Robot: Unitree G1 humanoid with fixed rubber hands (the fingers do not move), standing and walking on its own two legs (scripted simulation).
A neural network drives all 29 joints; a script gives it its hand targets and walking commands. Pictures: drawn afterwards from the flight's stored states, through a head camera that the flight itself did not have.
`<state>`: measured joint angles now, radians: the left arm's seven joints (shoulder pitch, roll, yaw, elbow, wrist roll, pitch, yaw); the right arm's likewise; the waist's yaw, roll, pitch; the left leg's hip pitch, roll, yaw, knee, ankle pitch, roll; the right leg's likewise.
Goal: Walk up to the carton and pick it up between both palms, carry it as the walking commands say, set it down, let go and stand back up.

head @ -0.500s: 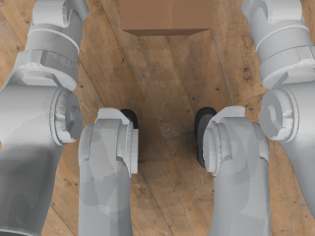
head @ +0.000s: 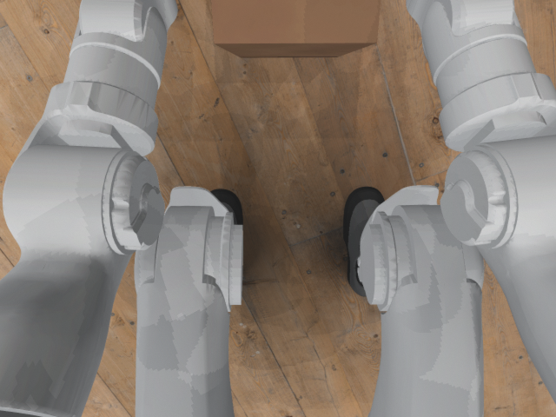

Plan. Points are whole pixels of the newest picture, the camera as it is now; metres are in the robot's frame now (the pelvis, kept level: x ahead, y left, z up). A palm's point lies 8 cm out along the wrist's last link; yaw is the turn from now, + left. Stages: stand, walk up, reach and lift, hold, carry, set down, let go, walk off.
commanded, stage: reach and lift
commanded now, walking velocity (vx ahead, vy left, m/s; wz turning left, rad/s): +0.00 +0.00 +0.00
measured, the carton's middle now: out of the picture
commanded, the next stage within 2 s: none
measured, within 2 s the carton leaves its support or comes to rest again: leaves its support in 0.94 s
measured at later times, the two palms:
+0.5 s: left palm out of the picture +0.56 +0.13 -0.19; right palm out of the picture +0.56 -0.12 -0.19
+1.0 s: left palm out of the picture +0.55 +0.13 -0.18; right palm out of the picture +0.55 -0.11 -0.18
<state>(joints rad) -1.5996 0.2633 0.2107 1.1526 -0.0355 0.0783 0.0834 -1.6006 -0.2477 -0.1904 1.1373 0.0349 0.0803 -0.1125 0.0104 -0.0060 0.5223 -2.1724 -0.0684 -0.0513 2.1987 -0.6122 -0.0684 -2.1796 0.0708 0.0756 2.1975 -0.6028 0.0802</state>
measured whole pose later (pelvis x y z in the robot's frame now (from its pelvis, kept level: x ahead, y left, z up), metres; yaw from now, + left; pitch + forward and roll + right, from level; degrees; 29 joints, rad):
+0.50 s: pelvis +0.01 +0.00 -0.01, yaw +0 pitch +35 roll +1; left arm -1.51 0.18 0.37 1.03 0.15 0.19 0.03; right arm -1.52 -0.17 -0.33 1.05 -0.11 0.18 -0.07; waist 0.00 -0.01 0.44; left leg -2.19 -0.09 -0.07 2.25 -0.67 -0.09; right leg -2.20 0.09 0.07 2.25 -0.66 0.08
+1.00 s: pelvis +0.01 +0.00 +0.00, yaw +0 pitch +35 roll +0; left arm -1.44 0.17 0.26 0.96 0.02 0.22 0.13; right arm -1.47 -0.15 -0.25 0.98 0.00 0.20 -0.17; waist 0.01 -0.01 0.41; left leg -2.18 -0.11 -0.08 2.22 -0.65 -0.09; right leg -2.19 0.12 0.08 2.22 -0.64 0.09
